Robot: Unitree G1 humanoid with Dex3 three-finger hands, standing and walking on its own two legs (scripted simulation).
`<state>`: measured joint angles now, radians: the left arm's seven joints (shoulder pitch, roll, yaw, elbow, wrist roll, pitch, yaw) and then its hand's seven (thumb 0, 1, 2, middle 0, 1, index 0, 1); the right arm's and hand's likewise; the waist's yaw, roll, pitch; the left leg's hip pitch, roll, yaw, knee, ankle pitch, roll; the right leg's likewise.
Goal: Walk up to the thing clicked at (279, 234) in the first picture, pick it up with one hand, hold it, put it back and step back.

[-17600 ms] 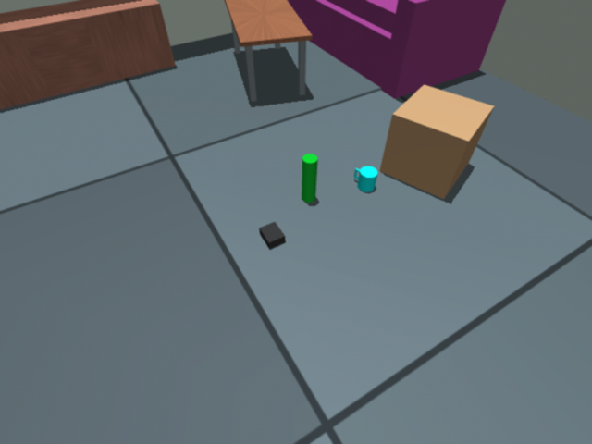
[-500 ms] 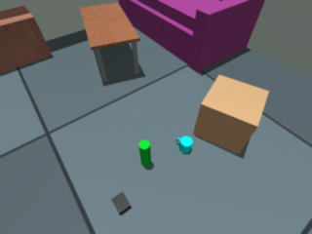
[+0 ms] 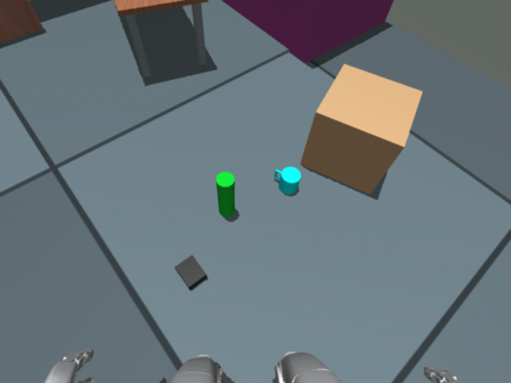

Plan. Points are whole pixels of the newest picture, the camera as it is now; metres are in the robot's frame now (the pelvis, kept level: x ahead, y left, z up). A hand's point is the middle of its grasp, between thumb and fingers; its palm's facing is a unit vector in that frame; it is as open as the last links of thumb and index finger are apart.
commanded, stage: walk up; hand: left
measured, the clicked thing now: (191, 272) +0.49 +0.22 -0.74
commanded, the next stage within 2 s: stand in 1.84 s
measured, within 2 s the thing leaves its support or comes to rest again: neither
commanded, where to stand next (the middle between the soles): +0.17 -0.02 m, yaw +4 degrees
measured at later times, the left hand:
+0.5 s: hand out of the picture -0.02 +0.25 -0.15, palm faces +0.04 -0.93 -0.38, open 7.3 cm
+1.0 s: hand out of the picture -0.20 +0.22 -0.14, palm faces +0.05 -0.92 -0.39, open 7.4 cm
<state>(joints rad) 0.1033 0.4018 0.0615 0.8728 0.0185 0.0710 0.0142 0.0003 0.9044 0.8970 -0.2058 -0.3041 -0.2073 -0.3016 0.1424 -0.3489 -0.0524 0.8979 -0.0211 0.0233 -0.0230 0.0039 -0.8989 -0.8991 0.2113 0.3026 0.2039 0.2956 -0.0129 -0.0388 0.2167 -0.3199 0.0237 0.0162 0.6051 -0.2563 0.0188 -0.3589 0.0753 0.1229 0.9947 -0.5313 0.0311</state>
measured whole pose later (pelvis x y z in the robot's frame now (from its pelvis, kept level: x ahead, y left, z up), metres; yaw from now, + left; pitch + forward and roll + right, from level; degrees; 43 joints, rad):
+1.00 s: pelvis -0.23 -0.05 +0.00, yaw +2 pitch -3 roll +0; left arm 0.28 0.36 0.07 0.93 0.04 -0.02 -0.02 0.00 0.90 0.90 -0.21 -0.30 -0.21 -0.30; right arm 0.28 -0.41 -0.06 0.97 -0.02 0.02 0.02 0.01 -0.90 -0.90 0.21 0.30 0.20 0.29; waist 0.03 0.04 0.06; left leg -0.28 -0.01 -0.06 0.64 -0.41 -0.01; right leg -0.19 -0.03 0.00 0.60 -0.37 0.01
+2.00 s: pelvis -0.20 -0.04 +0.02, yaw +2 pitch -3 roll +0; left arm 0.11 0.36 0.00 1.12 0.01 -0.03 -0.01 0.00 0.90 0.90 -0.21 -0.30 -0.21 -0.30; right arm 0.04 -0.34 -0.01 1.10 0.00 -0.02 0.01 0.00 -0.90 -0.90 0.21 0.30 0.20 0.30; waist 0.01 0.00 0.07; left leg -0.15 0.02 0.00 0.37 -0.17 -0.01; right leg -0.06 -0.03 -0.02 0.35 -0.23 0.02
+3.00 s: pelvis -0.18 -0.04 +0.01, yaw +1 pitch -2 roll +1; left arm 0.21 0.40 0.05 1.05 0.03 -0.03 -0.04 0.00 0.90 0.90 -0.21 -0.30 -0.21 -0.30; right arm 0.18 -0.37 -0.06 1.05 -0.03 -0.03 0.05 0.00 -0.90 -0.90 0.21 0.30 0.20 0.30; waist 0.01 -0.02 0.03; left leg -0.18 0.01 0.01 0.47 -0.25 0.01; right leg -0.15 -0.03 -0.01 0.54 -0.40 -0.04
